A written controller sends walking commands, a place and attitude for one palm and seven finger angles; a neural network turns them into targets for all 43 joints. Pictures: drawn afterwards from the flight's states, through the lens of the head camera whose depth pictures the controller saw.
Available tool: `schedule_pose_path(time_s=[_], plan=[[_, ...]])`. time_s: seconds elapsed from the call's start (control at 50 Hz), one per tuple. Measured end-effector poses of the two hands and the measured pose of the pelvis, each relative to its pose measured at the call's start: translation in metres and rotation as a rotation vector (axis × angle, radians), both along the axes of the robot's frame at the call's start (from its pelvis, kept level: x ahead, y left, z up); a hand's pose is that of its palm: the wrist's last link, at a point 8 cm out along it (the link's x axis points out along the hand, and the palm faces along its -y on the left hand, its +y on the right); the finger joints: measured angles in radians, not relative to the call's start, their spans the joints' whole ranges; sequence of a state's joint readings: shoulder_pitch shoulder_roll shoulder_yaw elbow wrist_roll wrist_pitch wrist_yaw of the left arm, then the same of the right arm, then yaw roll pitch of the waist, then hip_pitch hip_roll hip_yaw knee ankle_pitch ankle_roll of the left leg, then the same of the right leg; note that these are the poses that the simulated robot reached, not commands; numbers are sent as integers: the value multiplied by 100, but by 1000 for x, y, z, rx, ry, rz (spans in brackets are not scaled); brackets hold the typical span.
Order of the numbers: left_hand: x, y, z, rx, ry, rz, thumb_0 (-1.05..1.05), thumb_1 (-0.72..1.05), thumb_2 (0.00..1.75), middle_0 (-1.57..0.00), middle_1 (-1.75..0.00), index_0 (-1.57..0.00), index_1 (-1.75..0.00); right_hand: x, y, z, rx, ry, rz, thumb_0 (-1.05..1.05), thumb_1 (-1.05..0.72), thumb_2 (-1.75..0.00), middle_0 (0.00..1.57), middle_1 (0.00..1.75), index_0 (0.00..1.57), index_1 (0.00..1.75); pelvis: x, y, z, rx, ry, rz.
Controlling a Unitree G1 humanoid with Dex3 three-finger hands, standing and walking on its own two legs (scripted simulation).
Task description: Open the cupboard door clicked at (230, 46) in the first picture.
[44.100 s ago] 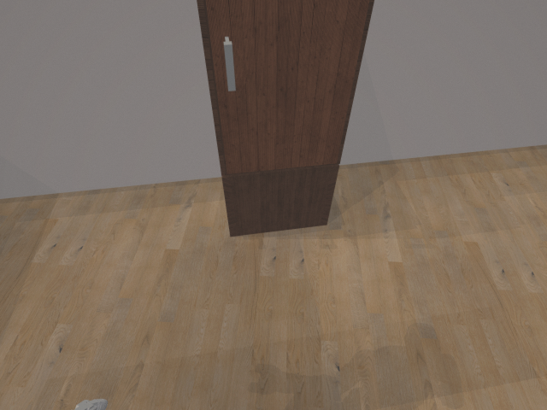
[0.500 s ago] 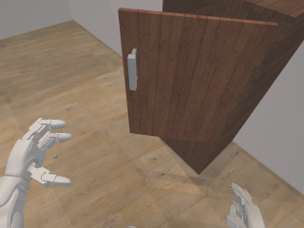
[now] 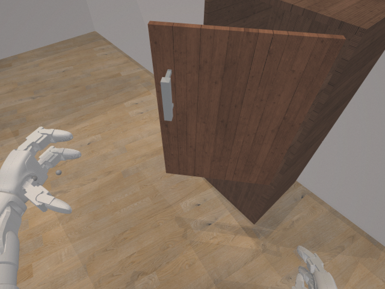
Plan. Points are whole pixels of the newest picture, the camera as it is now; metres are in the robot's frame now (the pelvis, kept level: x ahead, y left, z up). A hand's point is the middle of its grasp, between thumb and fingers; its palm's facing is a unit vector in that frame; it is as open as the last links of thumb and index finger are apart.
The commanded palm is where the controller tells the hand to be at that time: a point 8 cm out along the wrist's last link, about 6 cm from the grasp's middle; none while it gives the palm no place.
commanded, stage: raise the hand with hooked fingers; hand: left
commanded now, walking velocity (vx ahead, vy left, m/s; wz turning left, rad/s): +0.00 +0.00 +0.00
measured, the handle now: (168, 95) +0.56 +0.11 +0.09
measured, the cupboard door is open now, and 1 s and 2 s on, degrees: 41 41 41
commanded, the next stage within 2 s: move the hooked fingers beside the handle in 0.34 s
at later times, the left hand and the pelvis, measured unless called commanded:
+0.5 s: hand (78, 173) +0.30 +0.24 +0.10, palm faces +0.00 -1.00 -0.04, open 14.0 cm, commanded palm +0.28 +0.29 +0.11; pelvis +0.01 -0.03 +0.00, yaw +0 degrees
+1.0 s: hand (100, 148) +0.36 +0.22 +0.10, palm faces -0.02 -1.00 -0.02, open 14.0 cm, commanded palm +0.34 +0.27 +0.10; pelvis +0.00 -0.03 +0.00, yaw -1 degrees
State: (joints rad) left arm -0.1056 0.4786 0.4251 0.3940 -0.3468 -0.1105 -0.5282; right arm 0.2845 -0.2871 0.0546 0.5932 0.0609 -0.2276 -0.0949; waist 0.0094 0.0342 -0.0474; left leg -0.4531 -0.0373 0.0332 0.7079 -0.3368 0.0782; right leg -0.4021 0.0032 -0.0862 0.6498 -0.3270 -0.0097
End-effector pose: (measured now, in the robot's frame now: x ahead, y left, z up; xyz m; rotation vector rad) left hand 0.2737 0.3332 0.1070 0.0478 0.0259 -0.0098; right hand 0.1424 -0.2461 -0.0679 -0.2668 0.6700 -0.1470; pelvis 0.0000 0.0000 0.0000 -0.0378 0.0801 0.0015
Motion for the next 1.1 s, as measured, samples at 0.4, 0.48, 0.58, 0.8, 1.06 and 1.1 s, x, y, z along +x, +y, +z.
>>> schedule_pose_path(time_s=[0.4,0.48,0.58,0.8,1.06,1.1], plan=[[0,-31,-2,1,6,16,-1,-50,30,-30,-120,-30,-120,10,-24,-5,24,-13,-17,1,-90,-90,21,30,20,30,5,-25,1,14,5,-4],[0,-35,-2,-1,6,15,-1,-50,30,-30,-120,-30,-120,13,-27,-6,29,-18,-15,1,-90,-90,21,30,20,30,6,-29,0,17,7,-5],[7,-38,-4,-12,5,23,-1,-50,30,-30,-120,-30,-120,12,-33,-8,20,-4,-18,1,-90,-90,21,30,20,30,4,-33,-1,19,10,-2],[42,-47,-3,-19,-1,-6,-1,-50,30,-30,-120,-30,-120,-10,-46,-13,4,57,-67,1,-90,-90,21,30,20,30,3,-35,-1,20,26,-10],[77,-57,-9,-29,3,-14,-1,-50,30,-30,-120,-30,-120,-45,-44,-22,2,178,-123,1,-90,-90,21,30,20,30,4,-27,-1,18,47,-23],[82,-59,-8,-29,-4,-18,-1,-50,30,-30,-120,-30,-120,-49,-42,-24,2,194,-127,1,-90,-90,21,30,20,30,4,-25,-2,17,51,-23]])
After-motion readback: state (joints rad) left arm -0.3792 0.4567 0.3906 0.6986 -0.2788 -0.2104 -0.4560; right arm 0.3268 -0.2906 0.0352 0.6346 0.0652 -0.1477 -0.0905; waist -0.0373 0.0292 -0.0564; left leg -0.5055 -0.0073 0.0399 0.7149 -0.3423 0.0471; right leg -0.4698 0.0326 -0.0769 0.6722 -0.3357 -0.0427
